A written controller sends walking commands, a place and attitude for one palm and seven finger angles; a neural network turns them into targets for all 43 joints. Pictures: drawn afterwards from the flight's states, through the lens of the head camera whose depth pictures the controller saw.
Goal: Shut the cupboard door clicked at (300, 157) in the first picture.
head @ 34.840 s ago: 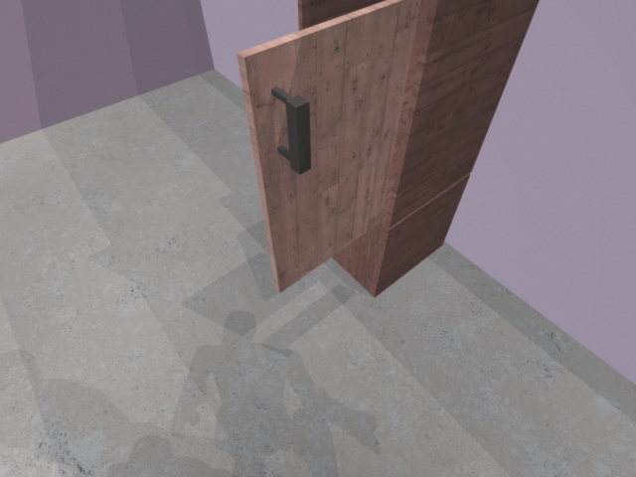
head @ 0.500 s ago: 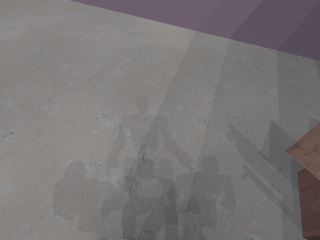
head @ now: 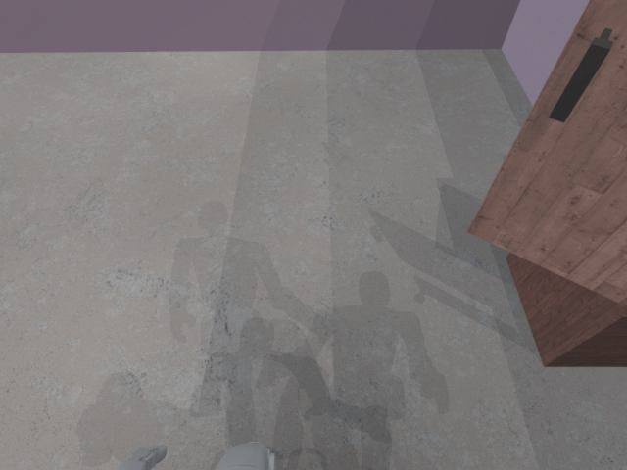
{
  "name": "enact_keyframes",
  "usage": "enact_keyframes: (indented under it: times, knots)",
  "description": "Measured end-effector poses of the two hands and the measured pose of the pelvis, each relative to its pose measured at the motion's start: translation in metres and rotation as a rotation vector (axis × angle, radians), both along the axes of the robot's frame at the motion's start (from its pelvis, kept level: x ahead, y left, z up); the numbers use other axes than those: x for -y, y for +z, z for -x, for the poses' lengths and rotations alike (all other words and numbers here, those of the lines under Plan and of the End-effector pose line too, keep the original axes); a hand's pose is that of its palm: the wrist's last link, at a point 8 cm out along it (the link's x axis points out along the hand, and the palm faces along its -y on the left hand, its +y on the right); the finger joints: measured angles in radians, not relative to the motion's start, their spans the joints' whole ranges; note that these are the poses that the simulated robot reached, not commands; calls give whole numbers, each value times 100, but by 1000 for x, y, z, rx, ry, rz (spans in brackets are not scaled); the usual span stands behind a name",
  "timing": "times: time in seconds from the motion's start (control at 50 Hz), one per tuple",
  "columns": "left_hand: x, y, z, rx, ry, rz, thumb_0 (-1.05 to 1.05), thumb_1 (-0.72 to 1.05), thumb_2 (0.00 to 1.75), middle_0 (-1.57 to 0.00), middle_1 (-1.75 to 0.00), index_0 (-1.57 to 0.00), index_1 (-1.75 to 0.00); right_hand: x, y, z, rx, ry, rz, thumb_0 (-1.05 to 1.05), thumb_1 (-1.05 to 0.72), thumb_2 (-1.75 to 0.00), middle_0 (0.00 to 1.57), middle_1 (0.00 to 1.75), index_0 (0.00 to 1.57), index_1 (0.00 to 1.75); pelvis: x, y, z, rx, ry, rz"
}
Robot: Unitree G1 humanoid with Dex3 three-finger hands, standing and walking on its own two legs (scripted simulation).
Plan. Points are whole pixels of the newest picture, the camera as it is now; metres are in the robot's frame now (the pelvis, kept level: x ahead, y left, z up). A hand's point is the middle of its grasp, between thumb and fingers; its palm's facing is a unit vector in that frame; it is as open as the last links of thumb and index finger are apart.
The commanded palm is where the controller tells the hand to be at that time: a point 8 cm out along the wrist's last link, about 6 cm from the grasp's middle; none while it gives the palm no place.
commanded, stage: turn to face it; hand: left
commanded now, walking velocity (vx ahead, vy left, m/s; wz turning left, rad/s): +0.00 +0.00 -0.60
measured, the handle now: (582, 75) +0.65 -0.39 +0.13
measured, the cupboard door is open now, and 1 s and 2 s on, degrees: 56 56 56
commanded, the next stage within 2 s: take the last steps up to it in 0.86 s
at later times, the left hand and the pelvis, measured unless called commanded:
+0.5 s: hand (208, 423) +0.20 +0.17 -0.16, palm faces -0.29 -0.93 -0.24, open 7.4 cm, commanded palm none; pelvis +0.03 +0.00 +0.00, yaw -17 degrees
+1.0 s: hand (235, 414) +0.22 +0.14 -0.18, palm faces -0.43 -0.88 -0.19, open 7.3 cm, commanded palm none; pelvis +0.06 +0.00 +0.00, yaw -28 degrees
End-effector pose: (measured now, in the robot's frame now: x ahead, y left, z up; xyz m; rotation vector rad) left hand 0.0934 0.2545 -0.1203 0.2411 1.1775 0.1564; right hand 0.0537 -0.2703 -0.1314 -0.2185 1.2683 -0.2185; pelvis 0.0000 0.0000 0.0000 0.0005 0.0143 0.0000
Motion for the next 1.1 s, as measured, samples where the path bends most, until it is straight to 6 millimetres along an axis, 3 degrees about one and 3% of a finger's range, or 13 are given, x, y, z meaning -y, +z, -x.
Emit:
enact_keyframes:
  times: [0.14, 0.22, 0.32, 0.4, 0.54, 0.62, 0.76, 0.92, 1.1]
  knots:
    - [-5, -18, -11, -53, -46, 50, 1, 91, 90, -20, -30, -21, -30, -16, 15, -17, 83, -39, 28, 1, -91, -90, 20, 30, 20, 30, -15, -1, -12, -11, -77, 5]
    - [-14, -30, -26, -66, -76, 68, 1, 91, 90, -20, -30, -20, -30, -28, 18, -13, 103, -55, 53, 0, -91, -90, 20, 30, 20, 30, -25, -7, -18, -10, -133, 17]
    - [-12, -19, -53, -60, -132, 76, 1, 91, 90, -20, -30, -20, -30, -37, 25, 9, 65, -104, 45, 0, -90, -90, 20, 30, 20, 30, -26, 4, -23, -9, -190, 35]
    - [1, -10, -78, -39, -200, 66, 1, 91, 90, -20, -30, -20, -30, -35, 22, 32, 37, -175, 25, 0, -90, -90, 20, 30, 20, 30, -21, 7, -25, -9, -242, 42]
    - [45, -5, -120, 44, -336, 13, 1, 91, 90, -20, -30, -20, -30, -10, -11, 80, -11, -322, -26, 0, -90, -90, 20, 30, 20, 30, 5, -10, -25, -1, -325, 12]
    - [62, 3, -120, 39, -370, -4, 0, 91, 90, -20, -30, -20, -30, 1, -13, 89, -44, -379, -27, 1, -90, -90, 20, 30, 20, 30, 9, -5, -27, 2, -362, 8]
    - [74, -2, -115, -37, -406, 15, 0, 91, 90, -20, -30, -20, -30, 4, 4, 74, 16, -416, -15, 1, -91, -90, 20, 30, 20, 30, 13, 5, -37, -2, -415, -8]
    - [66, -30, -130, -88, -405, 60, 1, 91, 90, -20, -30, -20, -30, -17, 8, 57, 41, -427, 28, 0, -91, -90, 20, 30, 20, 30, 3, -6, -59, -2, -466, 13]
    - [84, -14, -148, -112, -475, 57, 1, 91, 90, -20, -30, -20, -30, -36, 10, 81, -10, -495, -30, 0, -90, -90, 20, 30, 20, 30, 13, 7, -65, -11, -524, 26]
